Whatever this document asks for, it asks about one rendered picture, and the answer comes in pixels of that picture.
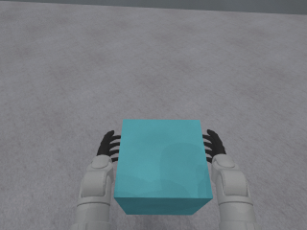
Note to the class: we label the robot right forearm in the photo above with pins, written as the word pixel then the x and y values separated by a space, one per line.
pixel 233 195

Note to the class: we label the robot left hand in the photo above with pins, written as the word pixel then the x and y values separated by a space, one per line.
pixel 105 146

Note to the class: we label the robot left forearm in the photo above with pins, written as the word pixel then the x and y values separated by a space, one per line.
pixel 94 196

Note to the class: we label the robot right hand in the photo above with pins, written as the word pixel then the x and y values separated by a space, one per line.
pixel 216 145

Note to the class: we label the carton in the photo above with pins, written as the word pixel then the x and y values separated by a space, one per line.
pixel 162 168

